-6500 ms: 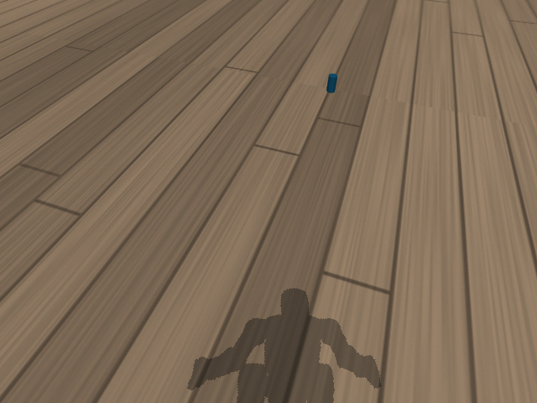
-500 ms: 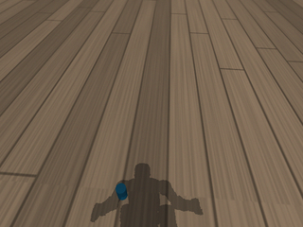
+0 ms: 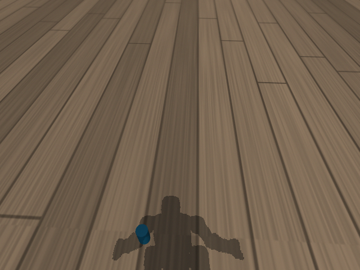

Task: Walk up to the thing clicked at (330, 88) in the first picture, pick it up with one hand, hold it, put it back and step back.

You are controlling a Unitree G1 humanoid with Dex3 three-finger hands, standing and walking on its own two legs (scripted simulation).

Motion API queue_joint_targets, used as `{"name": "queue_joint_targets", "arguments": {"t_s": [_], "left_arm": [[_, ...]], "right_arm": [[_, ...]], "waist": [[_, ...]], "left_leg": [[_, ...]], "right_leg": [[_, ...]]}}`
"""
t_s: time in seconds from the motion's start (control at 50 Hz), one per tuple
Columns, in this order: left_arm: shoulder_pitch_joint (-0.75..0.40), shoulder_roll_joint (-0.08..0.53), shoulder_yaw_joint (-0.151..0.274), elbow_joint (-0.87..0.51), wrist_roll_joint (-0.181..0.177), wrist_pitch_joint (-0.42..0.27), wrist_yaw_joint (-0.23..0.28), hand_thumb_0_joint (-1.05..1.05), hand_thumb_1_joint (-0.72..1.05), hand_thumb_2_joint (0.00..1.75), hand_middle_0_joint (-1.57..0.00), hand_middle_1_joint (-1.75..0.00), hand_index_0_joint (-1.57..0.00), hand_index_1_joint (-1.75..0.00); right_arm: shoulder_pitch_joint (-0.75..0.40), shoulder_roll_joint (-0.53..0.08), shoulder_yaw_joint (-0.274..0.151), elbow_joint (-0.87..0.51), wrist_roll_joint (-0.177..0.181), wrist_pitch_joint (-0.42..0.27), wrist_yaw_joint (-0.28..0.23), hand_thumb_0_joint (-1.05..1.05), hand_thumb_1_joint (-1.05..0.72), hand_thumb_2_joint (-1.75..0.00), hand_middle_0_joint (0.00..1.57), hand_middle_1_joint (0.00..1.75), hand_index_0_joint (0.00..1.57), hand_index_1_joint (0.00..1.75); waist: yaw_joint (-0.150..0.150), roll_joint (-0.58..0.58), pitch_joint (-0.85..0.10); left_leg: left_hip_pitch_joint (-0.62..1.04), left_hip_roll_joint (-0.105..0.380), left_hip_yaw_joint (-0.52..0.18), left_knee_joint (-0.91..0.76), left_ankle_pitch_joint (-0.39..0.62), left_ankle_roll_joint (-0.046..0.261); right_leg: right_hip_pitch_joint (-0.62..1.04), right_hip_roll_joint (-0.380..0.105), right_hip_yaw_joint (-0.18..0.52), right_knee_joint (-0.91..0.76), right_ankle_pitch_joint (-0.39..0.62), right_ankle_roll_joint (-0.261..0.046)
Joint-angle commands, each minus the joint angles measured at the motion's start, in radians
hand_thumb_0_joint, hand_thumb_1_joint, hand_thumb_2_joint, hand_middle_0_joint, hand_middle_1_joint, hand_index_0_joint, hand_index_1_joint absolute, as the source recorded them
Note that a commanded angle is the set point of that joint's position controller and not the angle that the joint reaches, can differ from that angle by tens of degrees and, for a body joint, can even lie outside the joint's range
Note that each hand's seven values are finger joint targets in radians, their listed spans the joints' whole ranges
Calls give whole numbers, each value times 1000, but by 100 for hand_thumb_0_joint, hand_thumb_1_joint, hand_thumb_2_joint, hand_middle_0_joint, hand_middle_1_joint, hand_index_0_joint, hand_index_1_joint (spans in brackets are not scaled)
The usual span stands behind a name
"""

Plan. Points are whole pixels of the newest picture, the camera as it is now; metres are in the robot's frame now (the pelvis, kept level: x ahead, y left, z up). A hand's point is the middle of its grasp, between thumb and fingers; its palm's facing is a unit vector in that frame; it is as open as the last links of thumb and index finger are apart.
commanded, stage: walk up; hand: left
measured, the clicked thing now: (143, 234) +0.45 +0.21 -0.72
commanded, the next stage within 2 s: stand in 0.54 s
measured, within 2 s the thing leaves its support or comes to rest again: neither
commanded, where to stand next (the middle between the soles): +0.04 -0.01 m, yaw -1 degrees
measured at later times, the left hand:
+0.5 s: hand out of the picture +0.10 +0.26 -0.15, palm faces -0.03 -0.94 -0.34, open 7.4 cm
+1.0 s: hand out of the picture +0.08 +0.25 -0.16, palm faces -0.03 -0.94 -0.34, open 7.4 cm
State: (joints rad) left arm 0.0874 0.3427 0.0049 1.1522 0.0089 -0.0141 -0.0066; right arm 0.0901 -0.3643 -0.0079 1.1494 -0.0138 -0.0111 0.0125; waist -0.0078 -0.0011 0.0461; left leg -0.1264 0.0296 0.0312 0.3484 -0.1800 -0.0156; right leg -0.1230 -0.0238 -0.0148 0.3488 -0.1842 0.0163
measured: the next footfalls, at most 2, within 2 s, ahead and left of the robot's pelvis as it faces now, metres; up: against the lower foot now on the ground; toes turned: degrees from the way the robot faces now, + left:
none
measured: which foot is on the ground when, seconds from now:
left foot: down 0.00-1.00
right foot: down 0.00-1.00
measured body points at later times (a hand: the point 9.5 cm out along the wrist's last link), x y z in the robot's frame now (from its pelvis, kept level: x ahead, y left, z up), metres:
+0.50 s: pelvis +0.01 +0.00 +0.00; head +0.02 +0.00 +0.45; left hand +0.10 +0.30 -0.13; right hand +0.08 -0.30 -0.13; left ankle +0.01 +0.13 -0.75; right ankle +0.00 -0.13 -0.75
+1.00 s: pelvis +0.00 +0.00 +0.00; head +0.01 +0.00 +0.45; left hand +0.08 +0.30 -0.13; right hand +0.08 -0.30 -0.13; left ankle +0.01 +0.13 -0.75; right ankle +0.00 -0.13 -0.75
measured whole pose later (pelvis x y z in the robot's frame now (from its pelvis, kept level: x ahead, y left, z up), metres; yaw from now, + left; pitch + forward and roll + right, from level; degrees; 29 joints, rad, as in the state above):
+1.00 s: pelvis +0.00 +0.00 +0.00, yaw +0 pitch -2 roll +0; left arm 0.10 0.35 0.00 1.14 0.01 -0.01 0.00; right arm 0.08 -0.35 0.00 1.15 -0.01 0.00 0.02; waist -0.01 0.00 0.05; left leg -0.11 0.02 0.03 0.30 -0.15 -0.01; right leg -0.12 -0.03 -0.01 0.32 -0.16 0.02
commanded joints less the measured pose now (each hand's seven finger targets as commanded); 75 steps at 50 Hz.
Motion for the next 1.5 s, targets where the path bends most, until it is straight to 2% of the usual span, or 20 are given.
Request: {"name": "queue_joint_targets", "arguments": {"t_s": [0.0,0.12,0.28,0.4,0.5,0.52,0.62,0.82,0.86,0.9,0.94,1.02,1.06,1.14,1.2,1.28,1.38,1.48], "left_arm": [[-58,218,43,-57,-2,-16,11,0,90,90,-20,-30,-20,-30],[-58,216,45,-56,-1,-12,9,0,90,90,-20,-30,-20,-30],[-65,214,43,-62,-2,-9,7,0,90,90,-20,-30,-20,-30],[-58,210,44,-62,1,-10,8,0,90,90,-20,-30,-20,-30],[-60,210,43,-63,0,-10,10,0,90,90,-20,-30,-20,-30],[-68,217,38,-71,-7,-13,14,0,90,90,-20,-30,-20,-30],[-43,213,35,-63,-6,-13,15,0,90,90,-20,-30,-20,-30],[-38,216,29,-66,-3,-16,17,0,90,90,-20,-30,-20,-30],[-38,218,30,-65,-3,-14,14,0,90,90,-20,-30,-20,-30],[-40,223,31,-66,-1,-12,14,0,90,90,-20,-30,-20,-30],[-29,221,31,-65,-2,-12,13,0,90,90,-20,-30,-20,-30],[-30,220,31,-69,0,-14,13,0,90,90,-20,-30,-20,-30],[-25,220,30,-73,-1,-15,13,0,90,90,-20,-30,-20,-30],[-18,219,29,-75,-3,-18,14,0,90,90,-20,-30,-20,-30],[-12,222,28,-71,-3,-16,15,0,90,90,-20,-30,-20,-30],[-16,222,28,-72,-2,-11,14,0,90,90,-20,-30,-20,-30],[-6,222,28,-70,-4,-11,12,0,90,90,-20,-30,-20,-30],[-4,227,29,-73,-2,-13,12,0,90,90,-20,-30,-20,-30]], "right_arm": [[-54,-204,-38,-58,4,-31,-18,0,-90,-90,20,30,20,30],[-45,-208,-39,-53,4,-30,-20,0,-90,-90,20,30,20,30],[-41,-209,-36,-51,4,-32,-21,0,-90,-90,20,30,20,30],[-35,-207,-40,-57,3,-32,-21,0,-90,-90,20,30,20,30],[-37,-206,-43,-57,4,-29,-22,0,-90,-90,20,30,20,30],[-53,-196,-36,-59,3,-25,-23,0,-90,-90,20,30,20,30],[-58,-194,-35,-58,7,-24,-22,0,-90,-90,20,30,20,30],[-66,-195,-33,-55,7,-17,-16,0,-90,-90,20,30,20,30],[-58,-192,-30,-52,5,-15,-15,0,-90,-90,20,30,20,30],[-51,-197,-33,-51,4,-14,-14,0,-90,-90,20,30,20,30],[-55,-195,-33,-52,3,-14,-12,0,-90,-90,20,30,20,30],[-50,-194,-35,-54,2,-17,-12,0,-90,-90,20,30,20,30],[-50,-197,-37,-54,3,-18,-13,0,-90,-90,20,30,20,30],[-41,-197,-33,-54,4,-19,-14,0,-90,-90,20,30,20,30],[-41,-195,-31,-53,7,-17,-14,0,-90,-90,20,30,20,30],[-26,-196,-29,-53,3,-14,-15,0,-90,-90,20,30,20,30],[-23,-196,-27,-52,3,-17,-14,0,-90,-90,20,30,20,30],[-25,-192,-26,-59,5,-19,-15,0,-90,-90,20,30,20,30]], "waist": [[6,13,-83],[4,9,-73],[5,11,-74],[1,-14,-101],[-2,-4,-86],[4,0,-66],[6,10,-99],[3,7,-78],[1,11,-58],[-2,6,-58],[5,2,-41],[3,4,-54],[3,0,-84],[4,9,-99],[6,-3,-74],[2,2,-47],[6,12,-47],[6,-1,-63]], "left_leg": [[4,99,-82,-61,115,32],[6,98,-84,-64,96,34],[3,94,-86,-76,93,32],[50,99,-75,-56,147,37],[46,98,-75,-62,141,34],[31,118,-86,-69,217,24],[71,123,-84,-72,248,23],[57,113,-85,-90,157,20],[32,105,-82,-100,63,17],[22,104,-88,-107,17,22],[8,101,-94,-106,12,21],[18,104,-96,-95,48,22],[45,111,-96,-84,103,26],[55,113,-92,-75,149,27],[45,111,-96,-81,139,24],[15,104,-93,-93,45,21],[12,104,-96,-95,51,19],[29,109,-97,-89,112,21]], "right_leg": [[27,-102,82,-55,139,-33],[16,-91,83,-55,101,-36],[25,-91,88,-50,128,-32],[15,-90,84,-50,157,-30],[12,-90,86,-50,155,-34],[12,-109,91,-53,201,-32],[29,-108,82,-51,214,-27],[9,-107,84,-84,139,-25],[-5,-107,91,-98,66,-24],[-8,-108,93,-99,25,-27],[-21,-103,91,-105,1,-26],[-14,-105,91,-98,25,-28],[-1,-112,95,-87,87,-33],[16,-115,90,-77,141,-35],[0,-108,85,-84,118,-31],[-15,-108,92,-96,32,-32],[-8,-107,95,-89,41,-35],[-3,-109,91,-77,96,-35]]}}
